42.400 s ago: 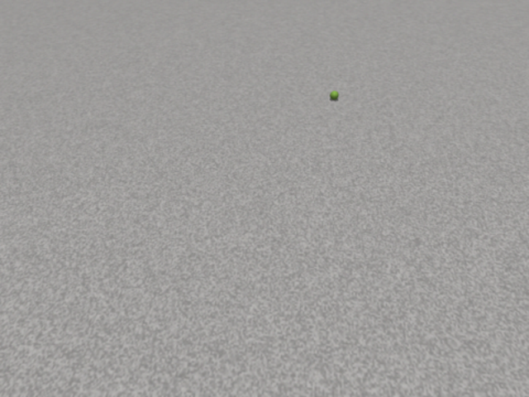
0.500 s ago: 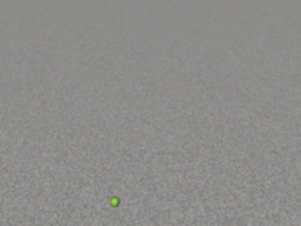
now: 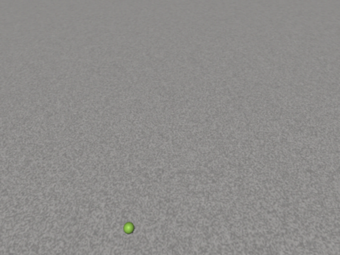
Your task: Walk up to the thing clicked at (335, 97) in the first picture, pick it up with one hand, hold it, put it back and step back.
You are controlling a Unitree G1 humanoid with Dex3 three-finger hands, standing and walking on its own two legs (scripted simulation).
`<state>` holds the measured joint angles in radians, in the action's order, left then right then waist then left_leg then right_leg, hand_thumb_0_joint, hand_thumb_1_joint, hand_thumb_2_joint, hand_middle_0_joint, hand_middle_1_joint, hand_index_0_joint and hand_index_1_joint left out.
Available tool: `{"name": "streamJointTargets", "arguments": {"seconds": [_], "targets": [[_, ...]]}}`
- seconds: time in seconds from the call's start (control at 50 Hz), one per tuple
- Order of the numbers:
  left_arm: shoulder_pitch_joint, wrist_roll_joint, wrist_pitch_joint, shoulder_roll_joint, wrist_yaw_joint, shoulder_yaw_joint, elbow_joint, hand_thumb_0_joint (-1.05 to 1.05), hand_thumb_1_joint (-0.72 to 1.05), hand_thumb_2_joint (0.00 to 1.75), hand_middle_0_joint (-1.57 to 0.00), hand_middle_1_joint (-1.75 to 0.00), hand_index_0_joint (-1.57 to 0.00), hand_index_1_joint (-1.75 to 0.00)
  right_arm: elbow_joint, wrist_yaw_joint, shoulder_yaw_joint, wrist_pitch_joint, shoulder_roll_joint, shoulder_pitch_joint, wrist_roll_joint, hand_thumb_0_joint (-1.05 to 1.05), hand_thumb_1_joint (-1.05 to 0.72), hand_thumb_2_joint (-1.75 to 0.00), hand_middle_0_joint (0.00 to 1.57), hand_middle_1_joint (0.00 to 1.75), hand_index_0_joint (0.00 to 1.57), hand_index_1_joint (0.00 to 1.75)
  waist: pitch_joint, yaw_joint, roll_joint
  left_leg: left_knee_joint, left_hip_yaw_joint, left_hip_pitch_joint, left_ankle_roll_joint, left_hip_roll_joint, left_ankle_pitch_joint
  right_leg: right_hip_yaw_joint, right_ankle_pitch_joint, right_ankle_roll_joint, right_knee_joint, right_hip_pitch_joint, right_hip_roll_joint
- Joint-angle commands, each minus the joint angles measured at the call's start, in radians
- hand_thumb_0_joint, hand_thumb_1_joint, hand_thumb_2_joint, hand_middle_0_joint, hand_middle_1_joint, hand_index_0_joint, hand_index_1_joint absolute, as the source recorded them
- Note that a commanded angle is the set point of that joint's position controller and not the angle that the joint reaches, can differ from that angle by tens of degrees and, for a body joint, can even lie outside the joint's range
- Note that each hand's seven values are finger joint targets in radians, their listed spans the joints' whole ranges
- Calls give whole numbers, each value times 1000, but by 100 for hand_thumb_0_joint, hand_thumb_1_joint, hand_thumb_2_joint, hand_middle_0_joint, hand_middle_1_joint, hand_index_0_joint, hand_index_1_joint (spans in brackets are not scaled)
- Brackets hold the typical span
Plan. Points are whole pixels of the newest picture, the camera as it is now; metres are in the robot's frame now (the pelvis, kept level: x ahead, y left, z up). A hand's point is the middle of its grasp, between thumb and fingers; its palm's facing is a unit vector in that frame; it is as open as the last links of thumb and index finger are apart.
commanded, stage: stand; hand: left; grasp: from above
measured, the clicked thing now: (128, 227) +0.41 +0.26 -0.75
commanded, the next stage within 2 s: step back in 0.28 s
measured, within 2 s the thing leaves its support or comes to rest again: neither
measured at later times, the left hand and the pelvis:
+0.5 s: hand out of the picture +0.07 +0.28 -0.17, palm faces +0.00 -0.93 -0.37, open 7.4 cm; pelvis -0.03 +0.01 -0.01, yaw +1 degrees
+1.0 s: hand out of the picture -0.02 +0.28 -0.17, palm faces -0.07 -0.91 -0.40, open 7.4 cm; pelvis -0.13 +0.02 -0.03, yaw -3 degrees
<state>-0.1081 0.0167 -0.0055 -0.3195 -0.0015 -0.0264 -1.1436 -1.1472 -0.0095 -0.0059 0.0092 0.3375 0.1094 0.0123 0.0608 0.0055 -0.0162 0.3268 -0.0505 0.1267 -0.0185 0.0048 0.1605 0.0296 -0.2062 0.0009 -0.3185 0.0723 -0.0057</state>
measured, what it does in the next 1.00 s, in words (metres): walks backwards: right foot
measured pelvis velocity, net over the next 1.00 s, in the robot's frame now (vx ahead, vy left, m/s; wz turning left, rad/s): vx -0.13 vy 0.02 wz -0.05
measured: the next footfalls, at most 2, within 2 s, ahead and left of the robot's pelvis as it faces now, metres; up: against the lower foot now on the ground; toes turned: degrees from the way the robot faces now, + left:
right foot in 0.96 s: -0.10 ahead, -0.09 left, +0.00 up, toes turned +0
left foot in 1.32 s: -0.20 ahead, +0.15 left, +0.00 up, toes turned -2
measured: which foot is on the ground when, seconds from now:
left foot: down 0.00-0.98, up 1.00-1.00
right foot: down 0.00-0.56, up 0.58-0.94, down 0.96-1.00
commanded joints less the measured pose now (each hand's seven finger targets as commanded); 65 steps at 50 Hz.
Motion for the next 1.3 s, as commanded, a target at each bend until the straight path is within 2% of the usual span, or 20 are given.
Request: {"name": "streamJointTargets", "arguments": {"seconds": [0.0,0.24,0.32,0.44,0.48,0.52,0.54,0.56,0.58,0.7,0.78,0.86,0.92,0.96,0.98,1.0,1.06,1.16,1.22,1.28], "targets": [[31,-3,-23,-216,-18,-36,55,0,90,90,-20,-30,-20,-30,55,-11,-32,18,197,-40,2,0,-90,-90,20,30,20,30,-84,-3,20,-26,-73,-27,39,111,-150,-93,136,14,55,3,-126],[23,-7,-27,-223,-17,-34,62,0,90,90,-20,-30,-20,-30,61,-10,-29,23,198,-35,1,0,-90,-90,20,30,20,30,-96,-2,18,-22,-71,-39,35,113,-216,-92,199,15,47,-10,-126],[13,-31,-6,-290,-24,-86,127,0,90,90,-20,-30,-20,-30,129,1,-58,-12,230,-34,-26,0,-90,-90,20,30,20,30,-63,-14,52,213,-22,60,69,53,-346,-119,458,89,-77,30,-158],[130,9,14,-317,-23,-100,255,0,90,90,-20,-30,-20,-30,192,16,-87,-52,226,64,-11,0,-90,-90,20,30,20,30,-110,-46,209,518,-22,116,75,-30,338,-244,398,247,-92,168,-349],[170,9,19,-311,-22,-95,288,0,90,90,-20,-30,-20,-30,202,22,-94,-47,226,100,-14,0,-90,-90,20,30,20,30,-100,-68,200,411,-19,90,82,-12,236,-191,362,196,-163,189,-303],[136,-10,33,-262,-19,-84,299,0,90,90,-20,-30,-20,-30,223,16,-105,-33,259,72,-3,0,-90,-90,20,30,20,30,-81,-49,0,145,-108,114,100,88,-278,-77,209,84,-374,173,-120],[117,-25,41,-225,-25,-76,308,0,90,90,-20,-30,-20,-30,244,11,-120,-28,315,47,10,0,-90,-90,20,30,20,30,-71,-42,-151,65,-282,56,136,192,-504,-46,-12,34,-523,278,53],[86,-20,51,-213,-32,-79,306,0,90,90,-20,-30,-20,-30,249,8,-123,-23,333,77,20,0,-90,-90,20,30,20,30,-91,-39,-175,62,-385,-24,182,263,-595,-140,-400,37,-631,369,106],[36,-15,59,-219,-37,-77,296,0,90,90,-20,-30,-20,-30,250,2,-118,-18,318,72,19,0,-90,-90,20,30,20,30,-108,-21,-100,108,-336,-30,236,288,-683,-178,-450,37,-751,364,96],[-23,-16,54,-253,-39,-89,288,0,90,90,-20,-30,-20,-30,333,-21,-107,-15,271,-10,16,0,-90,-90,20,30,20,30,-153,8,-115,172,-195,-68,248,225,-529,-208,-305,11,-883,417,95],[24,-6,35,-245,-33,-92,334,0,90,90,-20,-30,-20,-30,334,-25,-113,-18,269,81,14,0,-90,-90,20,30,20,30,-140,-50,-87,193,-221,-138,295,253,-527,-166,-335,-21,-690,409,64],[-43,-4,28,-233,-23,-100,318,0,90,90,-20,-30,-20,-30,356,-21,-111,-29,294,40,11,0,-90,-90,20,30,20,30,-143,-34,-133,214,-197,-54,254,237,-377,-87,-275,-3,-411,279,27],[-152,9,11,-225,-22,-103,276,0,90,90,-20,-30,-20,-30,364,-13,-100,-41,280,-15,-11,0,-90,-90,20,30,20,30,-172,19,-101,322,-116,95,166,156,-189,-66,41,35,-77,57,17],[-93,16,4,-355,-17,-135,311,0,90,90,-20,-30,-20,-30,373,-10,-76,-43,212,8,-22,0,-90,-90,20,30,20,30,-94,-2,235,551,0,443,39,-91,331,-485,125,176,-31,-1,-266],[-52,23,6,-433,-19,-142,354,0,90,90,-20,-30,-20,-30,369,-25,-95,-51,243,-21,-11,0,-90,-90,20,30,20,30,-55,50,287,785,-80,349,23,-110,492,-641,178,336,6,242,-427],[-5,19,4,-390,-23,-139,370,0,90,90,-20,-30,-20,-30,344,-25,-108,-50,271,1,-9,0,-90,-90,20,30,20,30,3,19,231,871,-132,295,17,-86,454,-616,182,334,13,341,-417],[80,11,4,-281,-28,-119,396,0,90,90,-20,-30,-20,-30,300,-17,-90,-48,236,76,-23,0,-90,-90,20,30,20,30,-3,-45,140,907,-147,359,21,-159,316,-266,317,191,-70,216,-206],[-49,20,13,-253,-36,-113,407,0,90,90,-20,-30,-20,-30,331,-21,-76,-36,230,54,-17,0,-90,-90,20,30,20,30,-84,38,151,676,-78,395,-12,-109,342,-240,365,206,-144,-35,-198],[-41,18,23,-283,-41,-116,422,0,90,90,-20,-30,-20,-30,339,-20,-79,-29,219,88,-6,0,-90,-90,20,30,20,30,-143,26,221,397,-42,293,10,-14,348,-269,440,210,-201,-79,-254],[-22,-4,42,-293,-29,-106,432,0,90,90,-20,-30,-20,-30,302,-15,-95,-17,217,162,11,0,-90,-90,20,30,20,30,-166,-13,181,51,46,97,30,-38,23,-197,408,141,-327,22,-188]]}}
